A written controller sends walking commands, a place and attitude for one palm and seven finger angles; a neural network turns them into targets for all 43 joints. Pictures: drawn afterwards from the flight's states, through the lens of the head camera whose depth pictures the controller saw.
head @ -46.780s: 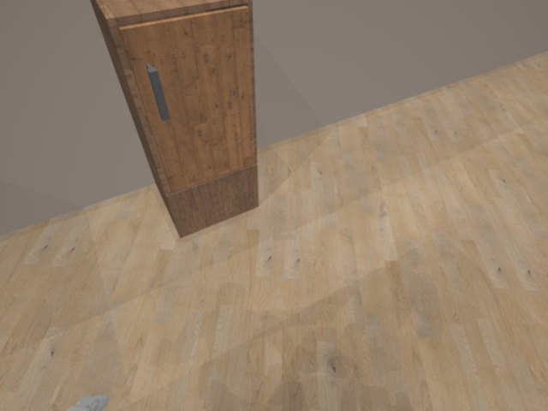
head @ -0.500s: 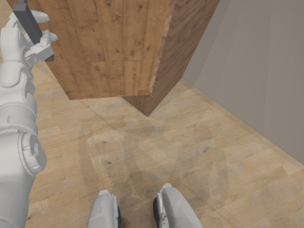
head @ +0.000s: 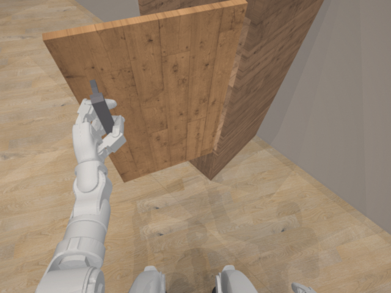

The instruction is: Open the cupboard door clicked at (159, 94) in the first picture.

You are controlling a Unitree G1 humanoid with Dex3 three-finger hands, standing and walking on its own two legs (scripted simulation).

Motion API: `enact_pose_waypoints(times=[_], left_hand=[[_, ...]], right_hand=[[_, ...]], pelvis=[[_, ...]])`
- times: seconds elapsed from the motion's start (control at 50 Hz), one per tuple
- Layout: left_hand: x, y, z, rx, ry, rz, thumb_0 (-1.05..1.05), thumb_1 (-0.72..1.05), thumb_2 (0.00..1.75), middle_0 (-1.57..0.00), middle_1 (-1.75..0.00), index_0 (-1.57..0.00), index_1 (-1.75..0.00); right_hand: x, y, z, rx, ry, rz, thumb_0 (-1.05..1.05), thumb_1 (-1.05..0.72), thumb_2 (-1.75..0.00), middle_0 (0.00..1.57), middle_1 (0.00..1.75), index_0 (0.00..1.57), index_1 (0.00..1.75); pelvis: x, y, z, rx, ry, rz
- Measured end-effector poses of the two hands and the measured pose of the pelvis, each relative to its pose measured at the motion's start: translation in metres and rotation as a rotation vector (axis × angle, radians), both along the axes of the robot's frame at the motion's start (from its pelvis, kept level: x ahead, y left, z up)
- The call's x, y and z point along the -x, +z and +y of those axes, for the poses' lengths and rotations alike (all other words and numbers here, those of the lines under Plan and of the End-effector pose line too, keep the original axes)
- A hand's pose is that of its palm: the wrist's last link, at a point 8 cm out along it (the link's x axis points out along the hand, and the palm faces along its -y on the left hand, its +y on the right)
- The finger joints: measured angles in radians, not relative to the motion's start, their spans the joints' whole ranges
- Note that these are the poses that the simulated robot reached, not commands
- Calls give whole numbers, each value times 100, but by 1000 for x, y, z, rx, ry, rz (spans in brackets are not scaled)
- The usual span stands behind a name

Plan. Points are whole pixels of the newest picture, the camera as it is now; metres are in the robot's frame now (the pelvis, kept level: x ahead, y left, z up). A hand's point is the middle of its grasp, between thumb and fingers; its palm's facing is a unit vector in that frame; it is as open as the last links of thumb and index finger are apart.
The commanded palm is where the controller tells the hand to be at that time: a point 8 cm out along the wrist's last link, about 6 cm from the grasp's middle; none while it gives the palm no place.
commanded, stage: pull the door open along its arc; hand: left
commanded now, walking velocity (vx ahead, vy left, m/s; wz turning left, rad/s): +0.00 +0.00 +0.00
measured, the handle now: (105, 115) +0.47 +0.19 +0.04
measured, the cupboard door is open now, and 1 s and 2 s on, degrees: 66 96 100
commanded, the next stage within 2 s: open thumb and fingers to let go in 0.50 s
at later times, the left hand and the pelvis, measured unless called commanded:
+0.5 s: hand (172, 181) +0.32 +0.04 +0.04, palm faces +0.40 -0.92 +0.00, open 6.0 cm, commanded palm +0.25 +0.07 +0.04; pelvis -0.01 -0.04 +0.00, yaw +3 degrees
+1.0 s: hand (178, 184) +0.31 +0.03 +0.04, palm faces +0.40 -0.92 -0.02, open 10.1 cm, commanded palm +0.27 +0.06 +0.04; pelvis -0.01 -0.05 +0.00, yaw +5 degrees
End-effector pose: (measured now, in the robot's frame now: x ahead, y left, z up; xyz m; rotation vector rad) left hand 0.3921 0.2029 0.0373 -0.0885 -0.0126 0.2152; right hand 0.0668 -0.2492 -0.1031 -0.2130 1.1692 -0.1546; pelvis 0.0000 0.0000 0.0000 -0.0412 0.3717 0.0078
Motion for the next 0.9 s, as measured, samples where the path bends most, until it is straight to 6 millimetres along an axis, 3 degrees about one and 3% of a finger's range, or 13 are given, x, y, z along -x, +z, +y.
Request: enact_pose_waypoints(times=[0.1, 0.2, 0.4, 0.58, 0.76, 0.9], left_hand=[[27, 2, -26, -40, 160, 0, 1, 70, 76, -37, -135, -36, -133], [52, 3, -50, -72, 227, 16, 0, 71, 77, -36, -135, -35, -133], [94, 5, -94, -75, 231, 35, 0, 70, 75, -34, -134, -35, -133], [123, 8, -134, -101, 129, 54, 0, 69, 73, -34, -134, -36, -134], [117, 6, -134, -103, 197, 65, 0, 62, 76, -37, -133, -38, -133], [116, 7, -131, -101, 203, 56, 1, 36, 66, -36, -130, -37, -130]], right_hand=[[-38, -3, 5, -25, 81, -93, 0, -91, -90, 20, 30, 20, 30], [-61, -4, 11, -55, 125, -148, 0, -91, -90, 20, 30, 20, 30], [-73, -3, 8, -80, 166, -187, 0, -91, -90, 20, 30, 20, 30], [-84, 2, -1, -90, 176, -252, 1, -91, -90, 20, 30, 20, 30], [-101, 0, -5, -81, 203, -298, 1, -91, -90, 20, 30, 20, 30], [-99, -2, -6, -85, 205, -289, 1, -91, -90, 20, 30, 20, 30]], pelvis=[[2, -2, -5, -10, 10, -17], [4, -1, -13, -20, 21, -43], [6, 3, -29, -34, 43, -84], [5, 4, -41, -48, 47, -107], [9, 1, -51, -58, 59, -106], [10, 0, -52, -61, 61, -100]])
